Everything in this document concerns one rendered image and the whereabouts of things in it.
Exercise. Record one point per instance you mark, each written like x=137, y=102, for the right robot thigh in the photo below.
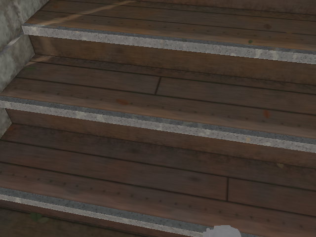
x=221, y=231

